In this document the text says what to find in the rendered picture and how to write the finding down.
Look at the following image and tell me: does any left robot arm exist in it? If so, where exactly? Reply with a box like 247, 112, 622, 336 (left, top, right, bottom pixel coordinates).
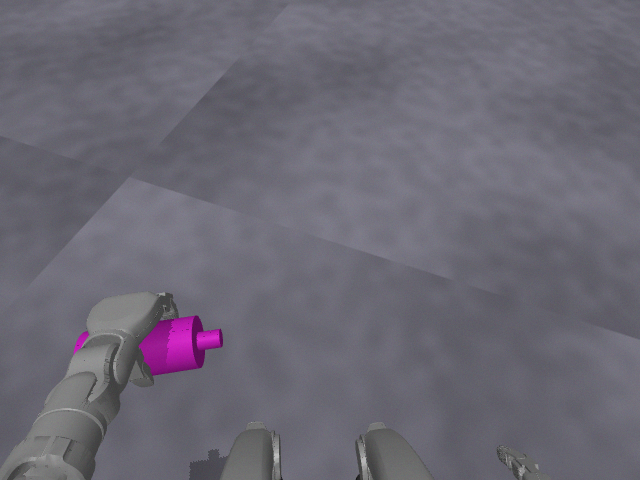
0, 329, 139, 480

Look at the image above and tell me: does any right robot hand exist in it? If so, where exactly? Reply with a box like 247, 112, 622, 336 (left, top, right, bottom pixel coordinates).
497, 445, 552, 480

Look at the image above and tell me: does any bottle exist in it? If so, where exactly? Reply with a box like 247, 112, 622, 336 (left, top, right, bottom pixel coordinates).
74, 316, 223, 376

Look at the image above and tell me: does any left robot hand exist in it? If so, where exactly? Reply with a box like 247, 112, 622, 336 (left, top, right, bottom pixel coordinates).
86, 291, 179, 387

